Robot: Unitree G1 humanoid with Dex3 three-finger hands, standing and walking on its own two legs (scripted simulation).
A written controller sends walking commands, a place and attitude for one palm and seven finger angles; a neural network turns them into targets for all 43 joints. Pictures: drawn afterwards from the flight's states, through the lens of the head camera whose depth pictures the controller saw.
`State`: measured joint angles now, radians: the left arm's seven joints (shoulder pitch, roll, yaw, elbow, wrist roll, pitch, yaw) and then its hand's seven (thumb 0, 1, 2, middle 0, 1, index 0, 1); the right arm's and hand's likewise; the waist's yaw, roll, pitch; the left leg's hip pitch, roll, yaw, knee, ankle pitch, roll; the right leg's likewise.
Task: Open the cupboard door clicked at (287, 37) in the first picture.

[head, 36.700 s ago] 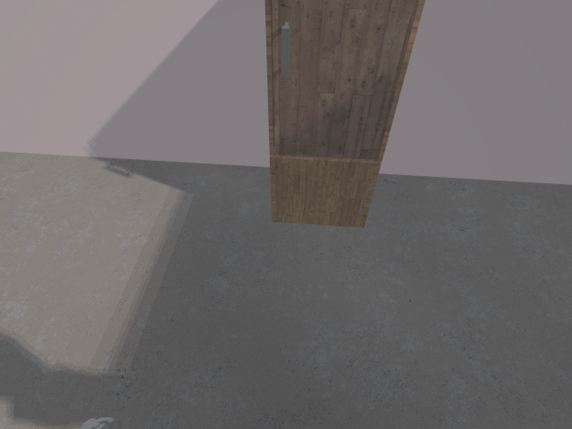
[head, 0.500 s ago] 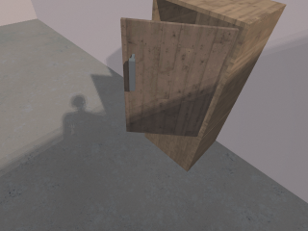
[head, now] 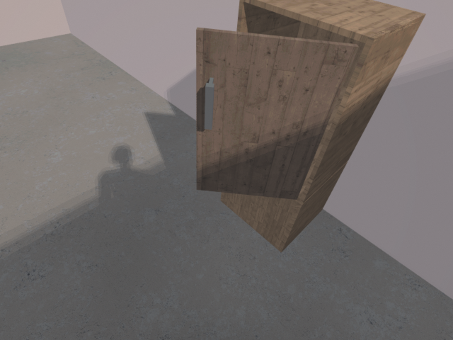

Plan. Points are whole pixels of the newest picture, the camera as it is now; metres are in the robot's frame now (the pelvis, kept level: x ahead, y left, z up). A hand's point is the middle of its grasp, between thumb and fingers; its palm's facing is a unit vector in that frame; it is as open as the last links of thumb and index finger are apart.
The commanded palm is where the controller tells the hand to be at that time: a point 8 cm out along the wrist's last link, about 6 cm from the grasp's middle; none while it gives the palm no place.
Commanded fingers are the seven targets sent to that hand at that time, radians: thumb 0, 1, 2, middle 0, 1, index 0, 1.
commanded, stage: come to a stop and stand still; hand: left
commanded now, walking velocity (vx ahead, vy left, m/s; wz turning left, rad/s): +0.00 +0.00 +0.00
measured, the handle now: (209, 103) +0.70 +0.11 +0.06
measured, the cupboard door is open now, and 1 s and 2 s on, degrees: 41 41 41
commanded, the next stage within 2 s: look again from close up in 1.62 s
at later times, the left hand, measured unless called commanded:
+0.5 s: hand out of the picture -0.12 +0.27 -0.20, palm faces -0.01 -0.98 -0.20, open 7.4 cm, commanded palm none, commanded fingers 0.00 0.90 0.90 -0.20 -0.30 -0.20 -0.30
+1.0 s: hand out of the picture -0.07 +0.28 -0.16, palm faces -0.11 -0.99 -0.13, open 7.4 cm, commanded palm none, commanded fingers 0.00 0.90 0.90 -0.20 -0.30 -0.20 -0.30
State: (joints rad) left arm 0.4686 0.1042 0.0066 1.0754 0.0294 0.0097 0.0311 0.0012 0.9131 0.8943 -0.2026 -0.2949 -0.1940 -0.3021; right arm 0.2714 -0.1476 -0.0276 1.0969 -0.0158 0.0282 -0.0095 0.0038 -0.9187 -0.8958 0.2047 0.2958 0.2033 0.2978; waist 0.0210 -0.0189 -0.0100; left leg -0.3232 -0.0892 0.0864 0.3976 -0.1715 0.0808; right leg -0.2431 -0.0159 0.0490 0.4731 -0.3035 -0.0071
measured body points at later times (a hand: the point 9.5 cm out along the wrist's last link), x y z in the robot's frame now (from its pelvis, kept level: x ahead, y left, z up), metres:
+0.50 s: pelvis -0.10 +0.08 -0.01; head -0.12 +0.12 +0.44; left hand -0.12 +0.32 -0.18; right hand -0.10 -0.16 -0.15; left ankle -0.06 +0.13 -0.66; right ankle -0.11 -0.04 -0.74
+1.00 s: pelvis -0.17 +0.11 +0.01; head -0.16 +0.14 +0.46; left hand -0.07 +0.33 -0.15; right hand -0.24 -0.10 -0.13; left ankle -0.09 +0.21 -0.74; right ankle -0.14 -0.05 -0.68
